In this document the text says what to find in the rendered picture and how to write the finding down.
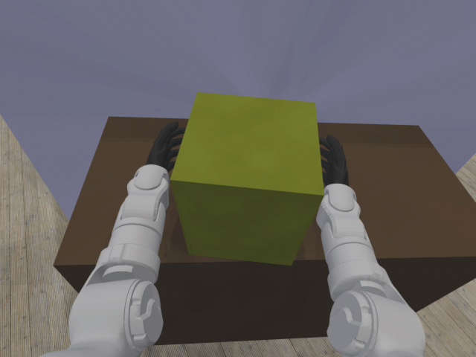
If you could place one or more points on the right robot hand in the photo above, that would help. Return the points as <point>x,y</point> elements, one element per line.
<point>336,167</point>

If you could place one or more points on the robot right forearm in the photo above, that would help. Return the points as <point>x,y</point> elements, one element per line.
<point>348,252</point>

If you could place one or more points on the robot left upper arm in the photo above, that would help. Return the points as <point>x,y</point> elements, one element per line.
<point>114,319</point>

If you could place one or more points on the left robot hand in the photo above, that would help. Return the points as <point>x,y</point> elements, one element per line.
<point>161,152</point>

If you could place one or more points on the robot right upper arm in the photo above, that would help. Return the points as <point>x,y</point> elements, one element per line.
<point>362,324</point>

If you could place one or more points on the pedestal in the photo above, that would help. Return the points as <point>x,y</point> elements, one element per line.
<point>420,220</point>

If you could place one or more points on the robot left forearm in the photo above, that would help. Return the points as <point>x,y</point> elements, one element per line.
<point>137,234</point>

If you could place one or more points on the carton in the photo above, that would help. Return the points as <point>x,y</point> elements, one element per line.
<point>248,179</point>

